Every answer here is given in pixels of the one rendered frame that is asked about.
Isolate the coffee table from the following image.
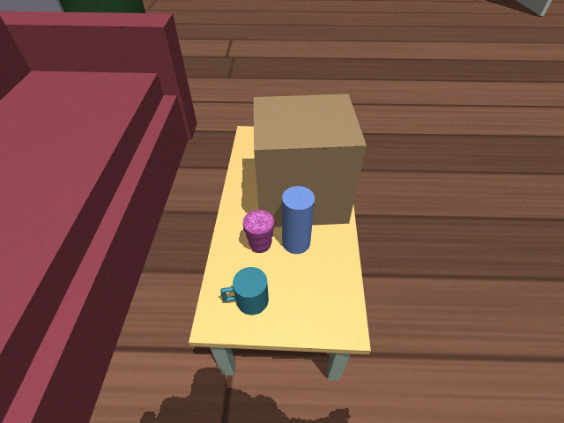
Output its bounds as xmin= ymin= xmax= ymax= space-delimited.
xmin=189 ymin=126 xmax=371 ymax=381

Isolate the sofa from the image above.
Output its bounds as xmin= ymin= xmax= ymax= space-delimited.
xmin=0 ymin=11 xmax=197 ymax=423

